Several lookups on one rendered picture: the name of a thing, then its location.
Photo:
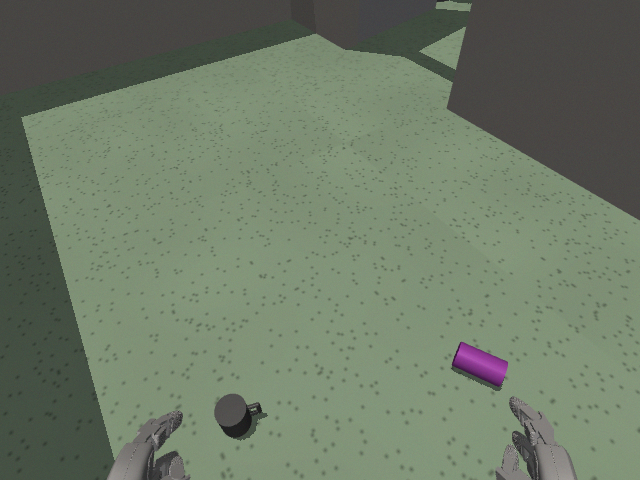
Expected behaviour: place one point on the left robot hand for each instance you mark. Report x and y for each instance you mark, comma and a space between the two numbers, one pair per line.
136, 460

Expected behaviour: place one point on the right robot hand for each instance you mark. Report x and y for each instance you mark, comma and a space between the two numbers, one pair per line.
545, 459

